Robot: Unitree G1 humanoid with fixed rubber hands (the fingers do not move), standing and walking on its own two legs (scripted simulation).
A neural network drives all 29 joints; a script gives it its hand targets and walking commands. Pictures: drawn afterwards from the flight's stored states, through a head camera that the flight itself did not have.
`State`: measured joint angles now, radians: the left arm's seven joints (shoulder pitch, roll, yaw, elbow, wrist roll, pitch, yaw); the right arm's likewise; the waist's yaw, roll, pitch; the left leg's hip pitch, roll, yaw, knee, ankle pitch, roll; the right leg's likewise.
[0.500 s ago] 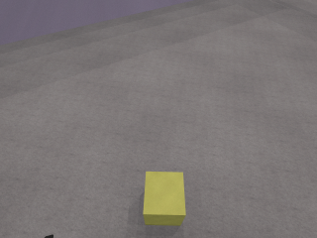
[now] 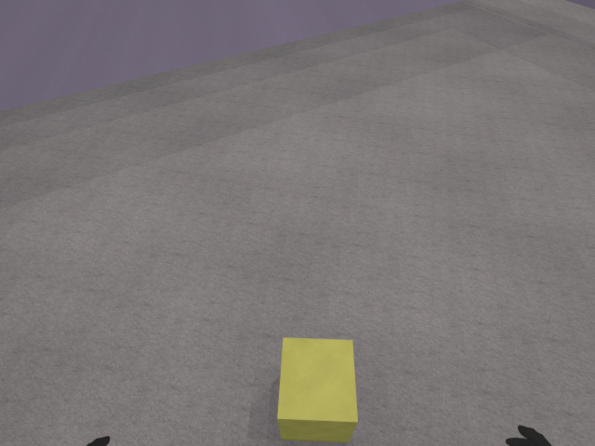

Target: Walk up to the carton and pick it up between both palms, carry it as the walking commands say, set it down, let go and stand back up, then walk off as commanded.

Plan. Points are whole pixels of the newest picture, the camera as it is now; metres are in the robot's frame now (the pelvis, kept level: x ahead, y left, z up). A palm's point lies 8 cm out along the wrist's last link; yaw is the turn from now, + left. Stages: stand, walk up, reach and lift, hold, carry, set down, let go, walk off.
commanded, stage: walk up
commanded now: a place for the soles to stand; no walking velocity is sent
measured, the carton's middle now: (316, 391) +0.40 -0.01 -0.65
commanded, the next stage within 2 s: reach and lift in 1.32 s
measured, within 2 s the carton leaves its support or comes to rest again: neither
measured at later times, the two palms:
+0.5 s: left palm out of the picture +0.07 +0.33 -0.10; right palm out of the picture +0.09 -0.32 -0.10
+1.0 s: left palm out of the picture +0.06 +0.32 -0.11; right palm out of the picture +0.09 -0.32 -0.11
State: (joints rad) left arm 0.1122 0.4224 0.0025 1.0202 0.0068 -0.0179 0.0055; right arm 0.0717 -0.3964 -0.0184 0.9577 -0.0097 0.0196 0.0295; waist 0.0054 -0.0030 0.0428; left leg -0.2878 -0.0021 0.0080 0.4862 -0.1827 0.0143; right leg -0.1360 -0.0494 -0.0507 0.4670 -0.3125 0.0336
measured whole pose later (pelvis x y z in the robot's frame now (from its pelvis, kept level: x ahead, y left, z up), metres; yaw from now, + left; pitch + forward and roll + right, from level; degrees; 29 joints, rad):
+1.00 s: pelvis -0.01 -0.01 +0.00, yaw +0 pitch +0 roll +0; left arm 0.16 0.42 0.03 1.01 0.01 -0.01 0.01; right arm 0.11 -0.41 -0.05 0.96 -0.02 0.04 0.04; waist 0.00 0.01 0.07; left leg -0.33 0.00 -0.02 0.51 -0.17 0.00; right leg -0.19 -0.04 -0.06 0.52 -0.32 0.02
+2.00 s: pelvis -0.01 -0.03 -0.05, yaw -5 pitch +22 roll +3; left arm -0.08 0.27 0.20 0.61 -0.02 0.12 -0.04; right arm -0.11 -0.23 -0.08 0.57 -0.05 0.13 0.01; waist 0.07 -0.04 -0.05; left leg -0.89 0.00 0.01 0.81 -0.30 -0.04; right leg -0.84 0.00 0.07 0.92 -0.44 0.01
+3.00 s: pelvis -0.05 -0.01 -0.13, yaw -7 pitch +50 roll -1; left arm -0.80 0.13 0.35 0.77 0.03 0.04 0.03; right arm -0.87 -0.19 -0.24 0.84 -0.02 0.03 0.01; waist 0.07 -0.03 -0.21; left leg -1.67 0.00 -0.05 1.06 -0.27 -0.03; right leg -1.61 0.04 0.06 1.13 -0.40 0.03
